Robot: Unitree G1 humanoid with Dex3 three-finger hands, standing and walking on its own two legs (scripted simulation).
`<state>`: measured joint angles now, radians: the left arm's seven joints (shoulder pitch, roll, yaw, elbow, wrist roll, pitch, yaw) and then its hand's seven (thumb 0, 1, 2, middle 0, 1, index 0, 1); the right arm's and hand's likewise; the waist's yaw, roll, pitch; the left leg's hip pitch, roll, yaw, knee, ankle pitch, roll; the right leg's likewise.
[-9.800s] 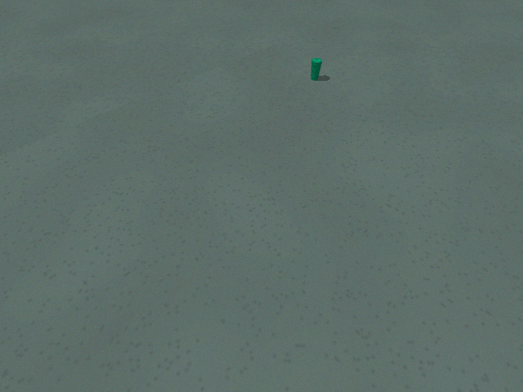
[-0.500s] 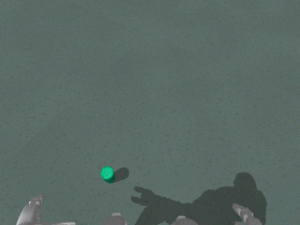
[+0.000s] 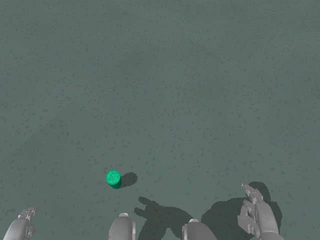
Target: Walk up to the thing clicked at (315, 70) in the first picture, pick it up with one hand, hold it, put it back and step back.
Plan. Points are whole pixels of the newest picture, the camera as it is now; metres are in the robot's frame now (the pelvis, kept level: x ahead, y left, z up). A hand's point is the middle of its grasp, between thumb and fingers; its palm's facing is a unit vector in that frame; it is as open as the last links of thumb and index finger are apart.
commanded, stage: go down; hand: left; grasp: from the side
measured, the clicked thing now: (114, 181) +0.41 +0.21 -0.62
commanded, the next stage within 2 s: none
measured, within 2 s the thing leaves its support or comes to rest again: neither
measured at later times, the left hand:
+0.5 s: hand (48, 199) +0.25 +0.34 -0.21, palm faces +0.16 -0.95 -0.26, open 17.1 cm
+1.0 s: hand (48, 187) +0.30 +0.38 -0.26, palm faces +0.19 -0.96 -0.19, open 17.0 cm
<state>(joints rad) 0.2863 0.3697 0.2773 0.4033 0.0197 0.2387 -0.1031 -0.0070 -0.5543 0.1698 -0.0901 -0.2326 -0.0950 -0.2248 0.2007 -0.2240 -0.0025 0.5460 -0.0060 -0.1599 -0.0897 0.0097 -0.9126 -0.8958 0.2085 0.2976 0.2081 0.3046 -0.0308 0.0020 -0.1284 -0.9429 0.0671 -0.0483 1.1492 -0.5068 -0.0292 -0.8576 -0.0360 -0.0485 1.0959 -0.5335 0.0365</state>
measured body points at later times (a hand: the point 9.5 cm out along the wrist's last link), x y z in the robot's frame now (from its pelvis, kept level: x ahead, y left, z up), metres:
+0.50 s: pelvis -0.05 +0.00 -0.14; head +0.13 +0.03 +0.28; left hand +0.24 +0.39 -0.19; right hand +0.13 -0.27 -0.24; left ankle +0.02 +0.13 -0.65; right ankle +0.00 -0.15 -0.65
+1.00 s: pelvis -0.07 -0.01 -0.23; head +0.13 +0.03 +0.17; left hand +0.28 +0.43 -0.24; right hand +0.07 -0.29 -0.34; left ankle +0.02 +0.13 -0.65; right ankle +0.00 -0.15 -0.65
